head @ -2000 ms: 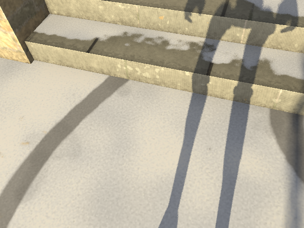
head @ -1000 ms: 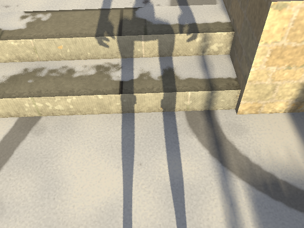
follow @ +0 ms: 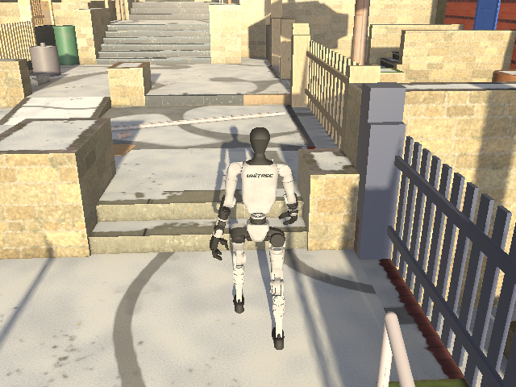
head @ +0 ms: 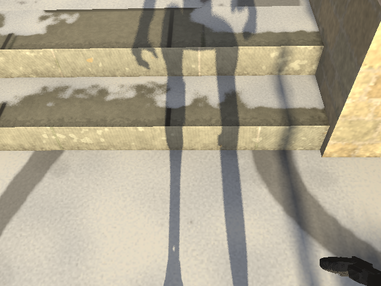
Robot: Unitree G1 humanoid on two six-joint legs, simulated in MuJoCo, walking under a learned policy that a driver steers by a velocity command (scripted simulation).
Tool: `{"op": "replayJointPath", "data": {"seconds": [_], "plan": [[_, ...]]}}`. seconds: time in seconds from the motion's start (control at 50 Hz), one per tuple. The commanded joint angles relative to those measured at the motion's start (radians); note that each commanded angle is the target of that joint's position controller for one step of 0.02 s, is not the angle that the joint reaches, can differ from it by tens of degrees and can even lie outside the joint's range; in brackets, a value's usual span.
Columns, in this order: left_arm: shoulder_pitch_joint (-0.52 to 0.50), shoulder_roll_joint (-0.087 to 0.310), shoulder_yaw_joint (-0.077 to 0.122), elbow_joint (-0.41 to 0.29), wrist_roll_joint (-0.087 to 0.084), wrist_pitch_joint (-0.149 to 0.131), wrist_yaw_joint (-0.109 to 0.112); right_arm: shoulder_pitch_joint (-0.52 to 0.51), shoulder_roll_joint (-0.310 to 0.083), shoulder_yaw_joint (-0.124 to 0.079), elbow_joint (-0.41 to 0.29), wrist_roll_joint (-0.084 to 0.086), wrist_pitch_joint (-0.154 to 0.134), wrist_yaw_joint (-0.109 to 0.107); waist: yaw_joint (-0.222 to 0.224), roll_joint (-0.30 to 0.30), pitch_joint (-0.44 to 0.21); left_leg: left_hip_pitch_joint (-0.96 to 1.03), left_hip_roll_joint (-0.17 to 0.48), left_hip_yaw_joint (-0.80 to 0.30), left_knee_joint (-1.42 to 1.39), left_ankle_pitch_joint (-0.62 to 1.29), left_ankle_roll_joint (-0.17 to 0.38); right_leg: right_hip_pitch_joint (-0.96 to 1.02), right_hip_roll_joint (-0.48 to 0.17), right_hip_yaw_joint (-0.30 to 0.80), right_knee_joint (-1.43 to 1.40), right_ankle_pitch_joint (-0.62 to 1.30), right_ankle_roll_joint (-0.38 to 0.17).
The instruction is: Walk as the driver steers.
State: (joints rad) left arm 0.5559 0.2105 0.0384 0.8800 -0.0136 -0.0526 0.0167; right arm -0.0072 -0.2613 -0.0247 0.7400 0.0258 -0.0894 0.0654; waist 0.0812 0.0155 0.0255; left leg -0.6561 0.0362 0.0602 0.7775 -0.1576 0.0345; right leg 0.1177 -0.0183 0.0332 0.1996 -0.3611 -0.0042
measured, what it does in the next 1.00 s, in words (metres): walks ahead: left foot, then right foot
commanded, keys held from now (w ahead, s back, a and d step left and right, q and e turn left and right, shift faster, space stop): w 1.00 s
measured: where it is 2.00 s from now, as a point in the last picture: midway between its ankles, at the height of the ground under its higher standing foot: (199, 174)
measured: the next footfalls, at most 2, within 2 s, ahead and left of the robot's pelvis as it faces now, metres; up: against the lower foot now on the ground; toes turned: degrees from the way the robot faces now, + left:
left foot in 0.10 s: +0.23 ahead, +0.13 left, +0.00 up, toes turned +2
right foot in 0.66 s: +0.50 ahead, -0.08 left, +0.00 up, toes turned -2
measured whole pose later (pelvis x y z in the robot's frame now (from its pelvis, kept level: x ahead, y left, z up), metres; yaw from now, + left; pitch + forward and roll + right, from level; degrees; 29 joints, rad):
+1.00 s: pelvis +0.52 +0.00 +0.01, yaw +1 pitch +1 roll -2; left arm 0.42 0.21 0.04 0.97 0.01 -0.09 -0.02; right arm 0.15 -0.26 -0.03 0.87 -0.04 -0.03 0.04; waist 0.03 0.05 0.03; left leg -0.61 0.11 0.02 0.78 -0.07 0.01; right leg -0.01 0.07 -0.07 0.20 -0.20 -0.06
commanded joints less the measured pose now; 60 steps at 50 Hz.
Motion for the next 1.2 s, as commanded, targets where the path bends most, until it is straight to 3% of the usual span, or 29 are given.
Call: {"op": "replayJointPath", "data": {"seconds": [0.02, 0.06, 0.1, 0.12, 0.14, 0.16, 0.18, 0.2, 0.22, 0.24, 0.3, 0.36, 0.46, 0.48, 0.54, 0.6, 0.64, 0.66, 0.68, 0.7, 0.74, 0.78, 0.86, 1.04, 1.1, 1.14, 1.16, 1.18, 1.2], "plan": [[-0.051, 0.202, 0.047, -0.062, -0.009, -0.027, 0.005, -0.115, -0.064, -0.008, -0.101, 0.002, -0.008, -0.001, -0.052, -0.156, 0.077, 0.162, -0.041, 0.011, -0.142, 0.109, 0.013, -0.165, -0.192, 0.072, -0.091, 0.504, -0.148], [-0.058, 0.213, 0.053, -0.053, -0.008, -0.023, 0.004, -0.047, -0.114, -0.031, -0.093, 0.002, 0.000, -0.016, -0.103, -0.178, 0.017, 0.262, -0.069, 0.016, -0.189, 0.083, 0.047, -0.088, -0.210, 0.049, 0.043, 0.811, -0.116], [-0.065, 0.208, 0.050, -0.055, 0.005, -0.009, 0.007, 0.214, -0.176, -0.070, -0.015, 0.005, 0.012, -0.035, -0.228, -0.164, -0.139, 0.619, -0.082, 0.018, -0.204, 0.090, 0.096, -0.191, -0.163, 0.004, 0.378, 0.970, -0.069], [-0.059, 0.164, 0.033, -0.084, 0.031, -0.008, 0.010, 0.393, -0.250, -0.089, 0.021, -0.006, 0.019, -0.051, -0.274, -0.007, -0.272, 0.921, 0.133, -0.242, -0.185, 0.054, 0.154, -0.435, -0.097, -0.017, 0.721, 0.583, -0.038], [0.082, 0.009, -0.004, -0.084, 0.008, -0.027, 0.003, 0.426, -0.284, -0.083, 0.040, -0.030, 0.013, -0.036, -0.171, 0.288, -0.439, 1.085, 0.362, -0.793, -0.416, -0.260, 0.304, -0.695, 0.087, 0.074, 1.047, -0.201, 0.002], [-0.007, 0.119, 0.021, -0.079, -0.023, -0.046, -0.003, 0.361, -0.202, -0.067, 0.037, -0.018, 0.006, -0.034, -0.191, 0.206, -0.311, 0.963, 0.329, -0.859, -0.536, -0.393, 0.272, -0.796, 0.040, 0.140, 1.166, -0.178, -0.009], [-0.118, 0.166, 0.035, -0.110, -0.044, -0.052, -0.007, 0.283, -0.158, -0.056, 0.032, -0.012, 0.002, -0.037, -0.169, 0.128, -0.144, 0.801, 0.306, -0.685, -0.544, -0.367, 0.234, -0.851, -0.014, 0.093, 1.168, -0.084, -0.025], [-0.173, 0.168, 0.034, -0.119, -0.033, -0.055, -0.001, 0.217, -0.144, -0.051, 0.023, -0.016, -0.003, -0.035, -0.134, 0.024, -0.073, 0.640, 0.270, -0.561, -0.559, -0.240, 0.212, -0.801, -0.069, 0.070, 1.123, 0.011, -0.034], [-0.187, 0.164, 0.041, -0.118, -0.016, -0.051, 0.005, 0.175, -0.128, -0.048, 0.021, -0.032, -0.009, -0.031, -0.098, 0.014, -0.047, 0.525, 0.226, -0.466, -0.576, -0.140, 0.199, -0.746, -0.102, 0.063, 1.077, 0.066, -0.037], [-0.160, 0.152, 0.043, -0.109, -0.011, -0.039, 0.005, 0.154, -0.106, -0.043, 0.024, -0.044, -0.015, -0.030, -0.062, 0.043, -0.051, 0.460, 0.190, -0.398, -0.604, -0.102, 0.191, -0.683, -0.128, 0.075, 1.051, 0.101, -0.041], [-0.167, 0.123, 0.040, -0.110, -0.003, -0.010, 0.008, 0.169, -0.101, -0.043, 0.053, -0.031, -0.032, -0.030, -0.039, 0.061, -0.016, 0.376, 0.167, -0.301, -0.672, -0.068, 0.215, -0.681, -0.146, 0.056, 0.971, 0.137, -0.024], [-0.294, 0.131, 0.039, -0.153, 0.014, -0.012, 0.012, 0.224, -0.137, -0.049, 0.079, -0.028, -0.032, -0.046, -0.066, 0.023, 0.030, 0.409, 0.169, -0.264, -0.701, -0.017, 0.226, -0.804, -0.159, 0.050, 0.827, 0.270, 0.012], [-0.470, 0.108, 0.023, -0.196, 0.007, -0.035, -0.003, 0.318, -0.175, -0.050, 0.109, -0.013, -0.014, -0.065, -0.136, 0.014, 0.042, 0.499, 0.142, -0.172, -0.695, 0.066, 0.180, -0.794, -0.116, 0.001, 0.510, 0.465, 0.029], [-0.495, 0.063, 0.002, -0.202, 0.073, -0.003, -0.041, 0.401, -0.132, -0.042, 0.151, -0.041, -0.007, -0.052, -0.134, -0.016, 0.041, 0.474, 0.116, -0.128, -0.694, 0.053, 0.160, -0.710, -0.087, -0.080, 0.479, 0.447, 0.030], [-0.559, 0.087, 0.005, -0.225, 0.056, 0.015, -0.062, 0.428, -0.143, -0.045, 0.157, -0.053, 0.000, -0.048, -0.157, 0.044, 0.069, 0.548, 0.138, -0.133, -0.657, 0.098, 0.147, -0.685, -0.073, -0.080, 0.406, 0.405, 0.007], [-0.539, 0.131, 0.014, -0.230, 0.056, 0.001, -0.052, 0.426, -0.177, -0.057, 0.163, -0.057, 0.009, -0.062, -0.129, 0.069, 0.049, 0.686, 0.191, -0.154, -0.553, 0.291, 0.130, -0.642, -0.040, -0.077, 0.323, 0.224, -0.035], [-0.338, 0.155, 0.027, -0.164, 0.068, -0.019, -0.036, 0.417, -0.170, -0.056, 0.169, -0.057, 0.016, -0.065, -0.038, 0.054, -0.057, 0.688, 0.144, -0.102, -0.291, 0.548, 0.101, -0.383, 0.015, -0.096, 0.215, 0.186, -0.081], [-0.143, 0.208, 0.043, -0.114, 0.088, -0.032, -0.025, 0.410, -0.131, -0.041, 0.146, -0.051, 0.013, -0.063, 0.032, -0.008, -0.205, 0.546, 0.097, -0.064, -0.039, 0.403, 0.080, -0.104, -0.099, 0.020, 0.227, 0.154, -0.128], [-0.053, 0.345, 0.081, -0.093, 0.097, -0.031, -0.016, 0.498, -0.029, -0.016, 0.105, -0.012, 0.006, -0.052, 0.010, -0.283, -0.321, 0.143, -0.073, 0.027, 0.319, -0.063, 0.028, 0.218, -0.376, 0.477, 0.167, 0.057, -0.250], [-0.077, 0.295, 0.074, -0.086, 0.061, -0.022, -0.022, 0.457, -0.117, -0.037, 0.131, -0.043, 0.009, -0.057, 0.015, -0.201, -0.294, 0.014, -0.087, -0.084, 0.420, -0.353, 0.043, 0.171, -0.391, 0.635, 0.070, 0.049, -0.259], [-0.231, 0.174, 0.040, -0.096, 0.043, -0.024, -0.034, 0.358, -0.110, -0.037, 0.119, -0.042, 0.008, -0.041, -0.044, -0.075, -0.096, 0.014, 0.015, -0.115, 0.401, -0.198, 0.053, -0.067, -0.300, 0.362, 0.039, 0.099, -0.219], [-0.272, 0.124, 0.023, -0.076, 0.032, -0.031, -0.032, 0.355, -0.087, -0.032, 0.126, -0.063, 0.029, -0.033, -0.089, -0.104, -0.024, 0.093, 0.058, -0.097, 0.313, -0.138, 0.032, -0.211, -0.220, 0.211, -0.024, 0.210, -0.172], [-0.217, 0.137, 0.027, -0.017, 0.020, -0.054, -0.034, 0.318, -0.059, -0.023, 0.125, -0.077, 0.049, -0.022, -0.107, -0.090, -0.002, 0.069, 0.071, -0.063, 0.268, -0.047, -0.006, -0.239, -0.198, 0.101, -0.065, 0.411, -0.197], [-0.129, 0.153, 0.029, 0.075, 0.032, -0.057, -0.023, 0.022, -0.043, -0.007, 0.043, -0.060, 0.038, -0.027, -0.045, -0.095, 0.062, 0.108, 0.039, -0.004, -0.165, 0.142, -0.013, -0.173, -0.170, 0.003, -0.070, 0.464, -0.167], [-0.155, 0.171, 0.036, 0.088, 0.031, -0.057, -0.015, 0.045, -0.064, -0.015, 0.044, -0.064, 0.022, -0.039, -0.074, -0.092, 0.048, 0.176, 0.020, -0.002, -0.218, 0.062, 0.028, -0.108, -0.205, 0.006, 0.012, 0.625, -0.149], [-0.182, 0.167, 0.033, 0.095, 0.035, -0.048, -0.014, 0.216, -0.083, -0.031, 0.102, -0.070, 0.006, -0.053, -0.153, -0.066, -0.040, 0.375, -0.034, 0.027, -0.313, 0.038, 0.067, -0.091, -0.168, -0.027, 0.243, 0.826, -0.123], [-0.176, 0.139, 0.021, 0.089, 0.037, -0.046, -0.013, 0.380, -0.128, -0.047, 0.156, -0.084, -0.006, -0.064, -0.206, -0.018, -0.143, 0.594, 0.012, -0.024, -0.321, 0.036, 0.098, -0.191, -0.117, -0.059, 0.453, 0.726, -0.105], [-0.099, 0.048, -0.007, 0.050, 0.004, -0.048, -0.018, 0.507, -0.249, -0.077, 0.171, -0.104, -0.012, -0.075, -0.201, 0.199, -0.263, 0.899, 0.291, -0.417, -0.373, -0.045, 0.201, -0.515, 0.008, -0.129, 0.808, 0.326, -0.058], [-0.077, 0.091, 0.007, 0.071, 0.013, -0.045, -0.014, 0.495, -0.258, -0.086, 0.188, -0.072, 0.005, -0.067, -0.178, 0.275, -0.288, 0.912, 0.375, -0.699, -0.525, -0.036, 0.251, -0.679, 0.102, -0.054, 0.987, -0.156, -0.059]]}}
